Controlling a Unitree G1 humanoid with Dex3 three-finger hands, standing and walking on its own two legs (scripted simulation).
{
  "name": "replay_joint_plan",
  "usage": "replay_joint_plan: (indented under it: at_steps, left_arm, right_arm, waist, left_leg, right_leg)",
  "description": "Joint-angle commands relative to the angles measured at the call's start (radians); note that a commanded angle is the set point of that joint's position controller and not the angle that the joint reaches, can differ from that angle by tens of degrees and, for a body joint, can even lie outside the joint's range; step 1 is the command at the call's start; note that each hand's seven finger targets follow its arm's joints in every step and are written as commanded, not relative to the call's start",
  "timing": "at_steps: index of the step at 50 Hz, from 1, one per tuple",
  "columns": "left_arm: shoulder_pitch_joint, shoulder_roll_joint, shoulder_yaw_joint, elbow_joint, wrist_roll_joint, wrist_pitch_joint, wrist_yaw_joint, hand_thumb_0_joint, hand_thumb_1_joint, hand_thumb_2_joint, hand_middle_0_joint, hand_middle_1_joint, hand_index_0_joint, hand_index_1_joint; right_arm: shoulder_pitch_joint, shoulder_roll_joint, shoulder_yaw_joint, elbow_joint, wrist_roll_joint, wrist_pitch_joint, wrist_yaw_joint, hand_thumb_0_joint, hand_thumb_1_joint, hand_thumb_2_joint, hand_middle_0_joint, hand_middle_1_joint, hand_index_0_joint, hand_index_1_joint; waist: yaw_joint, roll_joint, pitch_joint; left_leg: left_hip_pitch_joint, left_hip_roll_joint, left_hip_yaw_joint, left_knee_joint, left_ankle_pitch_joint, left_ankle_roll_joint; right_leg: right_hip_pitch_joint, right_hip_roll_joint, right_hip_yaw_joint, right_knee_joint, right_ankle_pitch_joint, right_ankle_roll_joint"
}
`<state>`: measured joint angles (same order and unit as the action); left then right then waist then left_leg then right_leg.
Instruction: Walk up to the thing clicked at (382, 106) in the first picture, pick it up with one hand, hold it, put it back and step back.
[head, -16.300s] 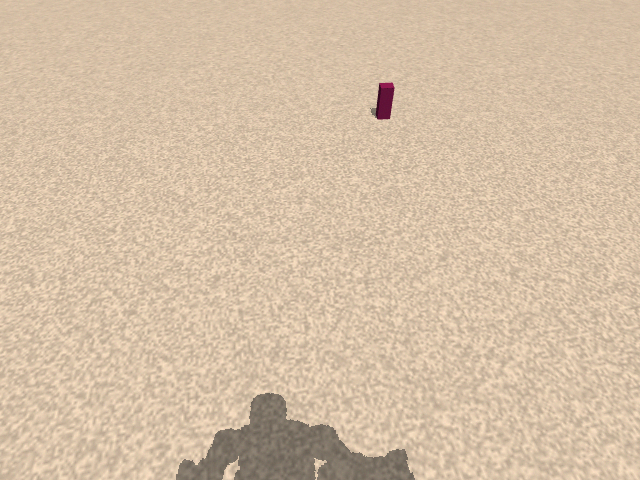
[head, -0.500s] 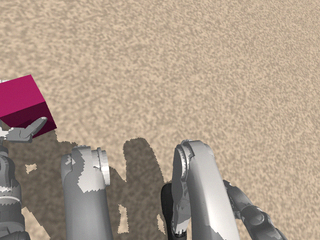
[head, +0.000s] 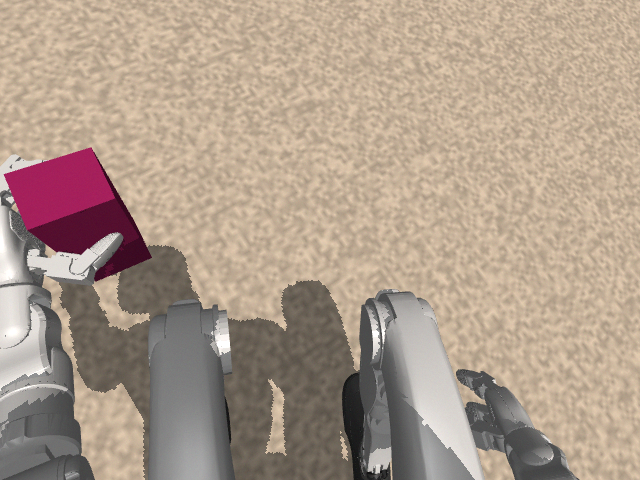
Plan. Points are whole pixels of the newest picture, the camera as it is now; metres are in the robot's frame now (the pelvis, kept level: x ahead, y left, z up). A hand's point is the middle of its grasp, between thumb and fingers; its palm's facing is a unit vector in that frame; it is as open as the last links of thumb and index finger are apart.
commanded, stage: settle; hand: left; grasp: from the side
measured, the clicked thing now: (93, 225) +0.41 +0.26 -0.05
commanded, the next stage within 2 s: lift in 0.50 s
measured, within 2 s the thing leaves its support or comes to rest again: neither
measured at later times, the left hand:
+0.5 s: hand (61, 213) +0.40 +0.27 +0.01, palm faces +0.25 -0.97 -0.04, open 10.0 cm
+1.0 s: hand (36, 199) +0.39 +0.26 +0.06, palm faces +0.22 -0.98 -0.03, open 10.0 cm
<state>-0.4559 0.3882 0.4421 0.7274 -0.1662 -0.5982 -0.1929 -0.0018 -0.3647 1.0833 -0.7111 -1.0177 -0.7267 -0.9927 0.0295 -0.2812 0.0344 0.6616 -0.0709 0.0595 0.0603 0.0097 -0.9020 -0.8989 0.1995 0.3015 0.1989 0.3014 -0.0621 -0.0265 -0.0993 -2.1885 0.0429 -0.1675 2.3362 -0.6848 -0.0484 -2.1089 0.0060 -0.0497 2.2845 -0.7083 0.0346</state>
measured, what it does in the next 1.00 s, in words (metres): rises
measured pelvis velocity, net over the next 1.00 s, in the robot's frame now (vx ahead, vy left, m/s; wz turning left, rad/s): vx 0.00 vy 0.00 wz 0.04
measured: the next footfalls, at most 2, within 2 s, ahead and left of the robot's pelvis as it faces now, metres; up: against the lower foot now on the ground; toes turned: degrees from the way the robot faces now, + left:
none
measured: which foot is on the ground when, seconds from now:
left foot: down 0.00-1.00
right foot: down 0.00-1.00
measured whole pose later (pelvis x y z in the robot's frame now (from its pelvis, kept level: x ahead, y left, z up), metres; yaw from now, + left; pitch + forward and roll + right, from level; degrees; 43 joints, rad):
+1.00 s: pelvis +0.00 +0.00 +0.06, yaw +2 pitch +32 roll -5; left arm -0.40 0.33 0.41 0.60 -0.19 -0.50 -0.22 0.00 -0.40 1.13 -0.73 -1.01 -0.74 -0.99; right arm 0.09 -0.26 0.00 0.65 -0.02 0.02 0.02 0.01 -0.92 -0.90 0.20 0.30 0.20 0.30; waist -0.05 0.00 -0.16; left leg -2.02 0.05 -0.12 2.13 -0.67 -0.04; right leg -1.95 -0.01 -0.03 2.09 -0.70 0.03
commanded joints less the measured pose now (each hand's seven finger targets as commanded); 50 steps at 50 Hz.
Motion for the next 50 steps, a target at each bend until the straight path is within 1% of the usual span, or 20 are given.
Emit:
replay_joint_plan:
  at_steps: [1, 3, 5, 6, 18, 20, 21, 23, 28, 29, 30, 38, 39, 41, 42, 43, 44, 47, 49, 50]
  left_arm:
    - [-0.261, 0.214, 0.048, -0.249, -0.026, -0.083, -0.004, 0.0, 0.086, 1.223, -1.313, -1.411, -1.321, -1.42]
    - [-0.219, 0.201, 0.054, -0.206, -0.021, -0.072, -0.005, 0.0, 0.082, 1.233, -1.32, -1.42, -1.328, -1.43]
    - [-0.248, 0.194, 0.047, -0.225, -0.025, -0.073, -0.011, 0.0, 0.089, 1.22, -1.311, -1.399, -1.318, -1.41]
    - [-0.245, 0.212, 0.061, -0.209, -0.024, -0.073, -0.009, 0.0, 0.08, 1.23, -1.32, -1.413, -1.327, -1.424]
    - [-0.295, 0.189, 0.044, -0.224, -0.023, -0.076, -0.016, 0.0, 0.066, 1.24, -1.307, -1.406, -1.314, -1.418]
    - [-0.248, 0.193, 0.049, -0.149, -0.014, -0.065, -0.014, 0.0, 0.086, 1.227, -1.306, -1.396, -1.314, -1.406]
    - [-0.302, 0.194, 0.045, -0.213, -0.02, -0.073, -0.013, 0.0, 0.084, 1.24, -1.305, -1.402, -1.312, -1.413]
    - [-0.295, 0.189, 0.045, -0.195, -0.017, -0.073, -0.015, 0.0, 0.098, 1.241, -1.296, -1.394, -1.304, -1.404]
    - [-0.298, 0.191, 0.049, -0.165, -0.012, -0.071, -0.01, 0.0, 0.096, 1.247, -1.283, -1.39, -1.291, -1.401]
    - [-0.306, 0.184, 0.043, -0.185, -0.011, -0.074, -0.008, 0.0, 0.092, 1.242, -1.276, -1.383, -1.284, -1.394]
    - [-0.297, 0.183, 0.042, -0.172, -0.007, -0.071, -0.009, 0.0, 0.099, 1.162, -1.31, -1.419, -1.352, -1.392]
    - [-0.287, 0.204, 0.045, -0.259, -0.034, -0.059, -0.035, 0.0, 0.078, 1.167, -1.298, -1.418, -1.339, -1.393]
    - [-0.264, 0.202, 0.056, -0.26, -0.035, -0.052, -0.033, 0.0, 0.061, 1.174, -1.296, -1.427, -1.338, -1.403]
    - [-0.261, 0.177, 0.038, -0.291, -0.047, -0.04, -0.032, 0.0, 0.054, 1.17, -1.296, -1.421, -1.338, -1.397]
    - [-0.218, 0.187, 0.056, -0.266, -0.049, -0.028, -0.029, 0.0, 0.052, 1.163, -1.299, -1.421, -1.34, -1.397]
    - [-0.247, 0.174, 0.02, -0.324, -0.047, -0.024, -0.032, 0.0, 0.045, 1.158, -1.288, -1.409, -1.331, -1.384]
    - [-0.274, 0.165, 0.007, -0.371, -0.047, -0.02, -0.029, 0.0, 0.052, 1.156, -1.279, -1.401, -1.321, -1.377]
    - [-0.179, 0.159, 0.016, -0.368, -0.056, 0.016, -0.025, 0.0, 0.064, 1.16, -1.286, -1.408, -1.331, -1.381]
    - [-0.183, 0.135, -0.008, -0.418, -0.065, 0.029, -0.021, 0.0, 0.082, 1.158, -1.283, -1.407, -1.33, -1.378]
    - [-0.208, 0.147, -0.002, -0.464, -0.067, 0.033, -0.015, 0.0, 0.099, 1.161, -1.281, -1.408, -1.329, -1.378]
  right_arm:
    - [0.093, -0.203, -0.087, -0.067, -0.001, -0.035, -0.013, 0.0, -0.905, -0.898, 0.2, 0.3, 0.2, 0.3]
    - [0.096, -0.202, -0.089, -0.069, 0.001, -0.037, -0.015, 0.0, -0.906, -0.898, 0.2, 0.3, 0.2, 0.3]
    - [0.093, -0.2, -0.09, -0.068, 0.003, -0.04, -0.017, 0.0, -0.903, -0.898, 0.2, 0.3, 0.2, 0.3]
    - [0.094, -0.202, -0.091, -0.066, 0.005, -0.042, -0.018, 0.0, -0.907, -0.898, 0.2, 0.3, 0.2, 0.3]
    - [0.114, -0.19, -0.097, -0.064, 0.005, -0.057, -0.024, 0.0, -0.906, -0.899, 0.2, 0.3, 0.199, 0.3]
    - [0.109, -0.193, -0.1, -0.061, 0.006, -0.058, -0.026, 0.0, -0.908, -0.899, 0.2, 0.3, 0.2, 0.3]
    - [0.117, -0.19, -0.1, -0.066, 0.006, -0.06, -0.025, 0.0, -0.906, -0.899, 0.2, 0.3, 0.2, 0.3]
    - [0.116, -0.186, -0.094, -0.066, 0.007, -0.061, -0.025, 0.0, -0.903, -0.898, 0.2, 0.3, 0.2, 0.3]
    - [0.128, -0.184, -0.098, -0.059, 0.003, -0.061, -0.027, 0.0, -0.902, -0.899, 0.2, 0.3, 0.2, 0.3]
    - [0.126, -0.182, -0.097, -0.065, 0.003, -0.06, -0.026, 0.0, -0.904, -0.899, 0.2, 0.3, 0.2, 0.3]
    - [0.124, -0.181, -0.095, -0.062, 0.004, -0.062, -0.025, 0.0, -0.933, -0.899, 0.201, 0.299, 0.2, 0.299]
    - [0.128, -0.19, -0.1, -0.075, 0.02, -0.064, -0.033, 0.0, -0.924, -0.896, 0.201, 0.299, 0.2, 0.299]
    - [0.132, -0.184, -0.102, -0.079, 0.02, -0.064, -0.035, 0.0, -0.926, -0.897, 0.201, 0.299, 0.2, 0.299]
    - [0.134, -0.18, -0.101, -0.085, 0.028, -0.066, -0.037, 0.0, -0.926, -0.897, 0.201, 0.299, 0.2, 0.299]
    - [0.138, -0.181, -0.104, -0.081, 0.031, -0.066, -0.039, 0.0, -0.927, -0.897, 0.201, 0.299, 0.2, 0.299]
    - [0.127, -0.178, -0.104, -0.088, 0.031, -0.068, -0.043, 0.0, -0.923, -0.896, 0.201, 0.299, 0.2, 0.299]
    - [0.132, -0.176, -0.107, -0.098, 0.035, -0.068, -0.044, 0.0, -0.922, -0.896, 0.201, 0.299, 0.2, 0.299]
    - [0.13, -0.174, -0.11, -0.105, 0.048, -0.071, -0.05, 0.0, -0.918, -0.894, 0.201, 0.299, 0.2, 0.299]
    - [0.124, -0.166, -0.108, -0.115, 0.055, -0.075, -0.055, 0.0, -0.918, -0.894, 0.201, 0.299, 0.2, 0.299]
    - [0.127, -0.166, -0.108, -0.12, 0.058, -0.076, -0.056, 0.0, -0.914, -0.893, 0.201, 0.299, 0.2, 0.299]
  waist:
    - [0.01, 0.163, -0.641]
    - [0.013, 0.16, -0.642]
    - [0.008, 0.163, -0.62]
    - [0.013, 0.165, -0.611]
    - [0.008, 0.158, -0.648]
    - [0.007, 0.14, -0.611]
    - [0.007, 0.141, -0.634]
    - [0.011, 0.15, -0.65]
    - [0.008, 0.133, -0.635]
    - [0.005, 0.14, -0.635]
    - [0.013, 0.146, -0.628]
    - [0.017, 0.189, -0.688]
    - [0.023, 0.161, -0.697]
    - [0.018, 0.155, -0.689]
    - [0.024, 0.13, -0.683]
    - [0.022, 0.162, -0.677]
    - [0.014, 0.167, -0.697]
    - [0.027, 0.153, -0.676]
    - [0.019, 0.128, -0.666]
    - [0.021, 0.15, -0.687]
  left_leg:
    - [0.442, -0.014, 0.122, -0.278, 0.122, 0.066]
    - [0.466, -0.014, 0.119, -0.295, 0.126, 0.065]
    - [0.462, -0.014, 0.118, -0.307, 0.116, 0.065]
    - [0.46, -0.014, 0.117, -0.316, 0.097, 0.064]
    - [0.497, -0.017, 0.128, -0.345, 0.101, 0.065]
    - [0.487, -0.018, 0.127, -0.356, 0.071, 0.068]
    - [0.481, -0.019, 0.132, -0.353, 0.078, 0.067]
    - [0.516, -0.018, 0.127, -0.36, 0.114, 0.065]
    - [0.497, -0.019, 0.135, -0.357, 0.108, 0.067]
    - [0.497, -0.02, 0.134, -0.365, 0.102, 0.067]
    - [0.513, -0.02, 0.132, -0.376, 0.096, 0.067]
    - [0.585, -0.021, 0.124, -0.42, 0.1, 0.062]
    - [0.583, -0.021, 0.131, -0.419, 0.117, 0.064]
    - [0.579, -0.021, 0.13, -0.432, 0.123, 0.066]
    - [0.589, -0.02, 0.126, -0.444, 0.099, 0.067]
    - [0.598, -0.019, 0.133, -0.448, 0.095, 0.066]
    - [0.618, -0.019, 0.129, -0.463, 0.093, 0.065]
    - [0.633, -0.019, 0.12, -0.497, 0.086, 0.067]
    - [0.623, -0.018, 0.121, -0.508, 0.08, 0.069]
    - [0.647, -0.019, 0.116, -0.527, 0.084, 0.067]
  right_leg:
    - [0.347, 0.027, -0.051, -0.278, 0.181, -0.067]
    - [0.342, 0.026, -0.056, -0.279, 0.183, -0.069]
    - [0.322, 0.024, -0.056, -0.283, 0.172, -0.071]
    - [0.318, 0.024, -0.056, -0.285, 0.15, -0.072]
    - [0.36, 0.019, -0.042, -0.326, 0.15, -0.071]
    - [0.339, 0.02, -0.043, -0.34, 0.118, -0.07]
    - [0.367, 0.018, -0.035, -0.346, 0.125, -0.07]
    - [0.366, 0.017, -0.042, -0.333, 0.159, -0.071]
    - [0.381, 0.017, -0.03, -0.358, 0.153, -0.068]
    - [0.379, 0.016, -0.033, -0.358, 0.146, -0.069]
    - [0.369, 0.017, -0.037, -0.357, 0.14, -0.071]
    - [0.391, 0.011, -0.038, -0.372, 0.144, -0.074]
    - [0.422, 0.012, -0.033, -0.39, 0.159, -0.07]
    - [0.438, 0.01, -0.029, -0.407, 0.163, -0.069]
    - [0.43, 0.013, -0.027, -0.423, 0.139, -0.069]
    - [0.428, 0.011, -0.018, -0.437, 0.134, -0.07]
    - [0.443, 0.01, -0.019, -0.448, 0.135, -0.071]
    - [0.459, 0.01, -0.023, -0.474, 0.129, -0.07]
    - [0.487, 0.008, -0.012, -0.508, 0.121, -0.066]
    - [0.497, 0.007, -0.016, -0.508, 0.13, -0.069]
